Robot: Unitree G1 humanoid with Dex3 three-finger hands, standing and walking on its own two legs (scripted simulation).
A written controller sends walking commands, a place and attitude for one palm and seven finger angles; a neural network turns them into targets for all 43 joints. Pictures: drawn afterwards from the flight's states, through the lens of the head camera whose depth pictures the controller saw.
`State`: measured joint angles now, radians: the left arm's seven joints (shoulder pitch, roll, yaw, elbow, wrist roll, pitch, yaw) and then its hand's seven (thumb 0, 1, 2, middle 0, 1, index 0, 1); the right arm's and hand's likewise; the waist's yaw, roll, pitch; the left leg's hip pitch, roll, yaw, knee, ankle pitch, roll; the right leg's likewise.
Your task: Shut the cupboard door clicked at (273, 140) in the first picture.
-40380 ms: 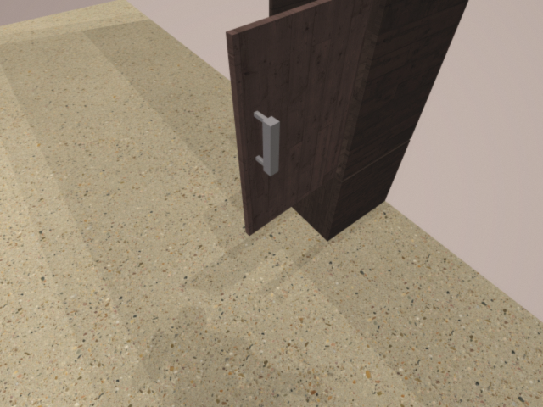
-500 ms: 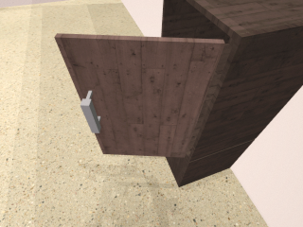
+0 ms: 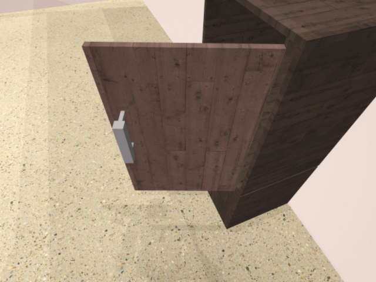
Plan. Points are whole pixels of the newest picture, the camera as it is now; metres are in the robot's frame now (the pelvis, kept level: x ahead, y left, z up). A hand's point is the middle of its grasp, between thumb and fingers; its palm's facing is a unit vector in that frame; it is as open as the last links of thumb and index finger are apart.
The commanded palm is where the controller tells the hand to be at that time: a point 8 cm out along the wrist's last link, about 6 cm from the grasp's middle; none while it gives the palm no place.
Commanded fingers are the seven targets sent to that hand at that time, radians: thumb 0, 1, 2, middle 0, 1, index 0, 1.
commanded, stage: come to a stop and stand still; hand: left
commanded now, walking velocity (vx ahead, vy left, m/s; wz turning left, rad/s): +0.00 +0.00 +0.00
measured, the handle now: (126, 137) +0.45 +0.19 +0.01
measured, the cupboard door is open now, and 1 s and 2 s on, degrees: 68 68 68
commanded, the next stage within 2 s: look again from close up in 0.90 s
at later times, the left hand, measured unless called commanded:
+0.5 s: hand out of the picture +0.05 +0.17 -0.18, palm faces -0.01 -0.99 -0.17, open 7.4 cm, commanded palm none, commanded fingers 0.00 0.90 0.90 -0.20 -0.30 -0.20 -0.30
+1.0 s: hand out of the picture +0.07 +0.19 -0.17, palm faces -0.01 -0.98 -0.21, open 7.4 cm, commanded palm none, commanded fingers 0.00 0.90 0.90 -0.20 -0.30 -0.20 -0.30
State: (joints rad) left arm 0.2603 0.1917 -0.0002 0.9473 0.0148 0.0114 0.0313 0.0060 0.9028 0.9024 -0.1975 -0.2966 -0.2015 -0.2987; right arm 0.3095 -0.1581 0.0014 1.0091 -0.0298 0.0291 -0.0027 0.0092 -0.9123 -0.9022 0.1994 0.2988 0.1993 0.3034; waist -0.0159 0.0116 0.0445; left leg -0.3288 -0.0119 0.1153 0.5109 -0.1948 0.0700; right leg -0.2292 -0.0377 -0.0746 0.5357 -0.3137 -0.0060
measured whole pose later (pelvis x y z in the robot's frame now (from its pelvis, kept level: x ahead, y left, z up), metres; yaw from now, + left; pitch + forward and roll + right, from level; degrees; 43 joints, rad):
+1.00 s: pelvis +0.05 +0.01 +0.01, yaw -1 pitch +0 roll +0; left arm 0.26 0.20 -0.01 1.09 0.01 0.00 0.04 0.01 0.90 0.90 -0.20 -0.30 -0.20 -0.30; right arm 0.21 -0.17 0.02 1.13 -0.01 -0.02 -0.03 0.00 -0.91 -0.90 0.20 0.30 0.20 0.30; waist 0.01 -0.04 0.04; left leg -0.19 -0.04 0.13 0.43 -0.24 0.07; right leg -0.08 -0.06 -0.06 0.42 -0.33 0.03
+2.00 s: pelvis +0.02 -0.02 +0.01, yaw -1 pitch -1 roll +0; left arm 0.27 0.19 -0.01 1.08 0.01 -0.01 0.03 0.01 0.90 0.90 -0.20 -0.30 -0.20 -0.30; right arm 0.20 -0.17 0.00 1.13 -0.01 -0.01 -0.02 0.00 -0.91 -0.90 0.20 0.30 0.20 0.30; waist 0.01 -0.02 0.05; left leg -0.20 0.00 0.12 0.40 -0.18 0.04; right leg -0.11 -0.02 -0.07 0.41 -0.29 -0.01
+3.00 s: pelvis +0.00 +0.01 +0.00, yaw +0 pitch -2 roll -1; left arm 0.31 0.18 -0.01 1.01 0.02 0.01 0.04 0.01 0.90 0.90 -0.20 -0.30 -0.20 -0.30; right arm 0.18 -0.16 -0.02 1.04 -0.02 0.01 -0.01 0.00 -0.92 -0.90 0.20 0.30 0.20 0.30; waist 0.01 -0.02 0.05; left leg -0.28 -0.01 0.11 0.51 -0.21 0.08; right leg -0.16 -0.04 -0.08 0.50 -0.30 0.02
